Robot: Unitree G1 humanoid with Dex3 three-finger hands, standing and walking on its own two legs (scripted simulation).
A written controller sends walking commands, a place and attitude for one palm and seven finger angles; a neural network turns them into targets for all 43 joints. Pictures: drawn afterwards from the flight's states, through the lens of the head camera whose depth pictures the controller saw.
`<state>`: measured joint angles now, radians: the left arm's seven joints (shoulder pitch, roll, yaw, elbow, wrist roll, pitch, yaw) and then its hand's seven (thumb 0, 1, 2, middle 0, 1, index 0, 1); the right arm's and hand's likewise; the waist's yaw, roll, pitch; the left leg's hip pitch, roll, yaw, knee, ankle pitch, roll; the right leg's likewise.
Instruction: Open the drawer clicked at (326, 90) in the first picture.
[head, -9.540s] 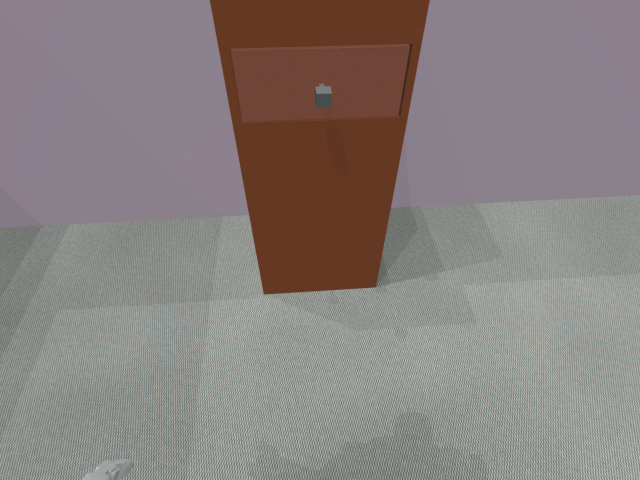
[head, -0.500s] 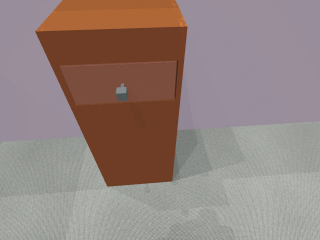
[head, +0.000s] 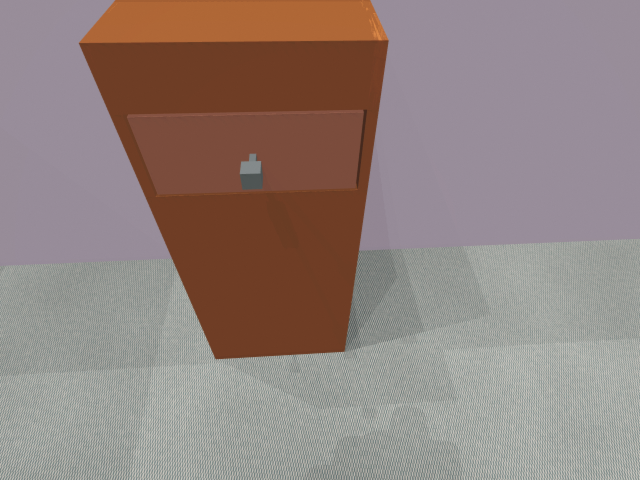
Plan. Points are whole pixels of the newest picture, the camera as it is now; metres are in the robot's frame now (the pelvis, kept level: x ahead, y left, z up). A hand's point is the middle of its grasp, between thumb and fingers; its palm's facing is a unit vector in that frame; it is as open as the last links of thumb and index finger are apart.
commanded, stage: look again from close up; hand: left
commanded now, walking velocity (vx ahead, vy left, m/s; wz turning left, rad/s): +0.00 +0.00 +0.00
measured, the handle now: (252, 168) +0.59 +0.16 +0.05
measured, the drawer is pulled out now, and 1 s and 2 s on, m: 0.00 0.00 0.00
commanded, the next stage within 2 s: shuffle to correct the standing spot in 0.50 s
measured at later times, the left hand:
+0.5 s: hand out of the picture +0.03 +0.18 -0.18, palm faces +0.00 -0.98 -0.21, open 7.3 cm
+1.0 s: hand out of the picture +0.03 +0.14 -0.19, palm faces +0.10 -0.98 -0.18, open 7.4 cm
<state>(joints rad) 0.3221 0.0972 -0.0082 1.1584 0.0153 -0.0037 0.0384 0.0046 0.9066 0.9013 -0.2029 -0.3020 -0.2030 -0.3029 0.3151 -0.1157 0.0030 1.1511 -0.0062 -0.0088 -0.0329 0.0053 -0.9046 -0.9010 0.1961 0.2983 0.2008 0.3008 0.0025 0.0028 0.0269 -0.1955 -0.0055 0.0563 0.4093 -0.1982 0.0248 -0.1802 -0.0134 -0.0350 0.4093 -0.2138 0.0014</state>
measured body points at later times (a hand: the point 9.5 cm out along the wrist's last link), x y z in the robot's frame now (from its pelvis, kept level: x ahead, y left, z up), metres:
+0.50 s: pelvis +0.02 +0.01 +0.00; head +0.02 +0.00 +0.44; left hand +0.03 +0.23 -0.16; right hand +0.02 -0.21 -0.17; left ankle +0.01 +0.10 -0.74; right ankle +0.00 -0.12 -0.74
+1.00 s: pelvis +0.06 -0.03 -0.02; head +0.09 -0.03 +0.43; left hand +0.02 +0.19 -0.17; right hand +0.06 -0.25 -0.18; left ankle +0.01 +0.08 -0.72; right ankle +0.00 -0.12 -0.74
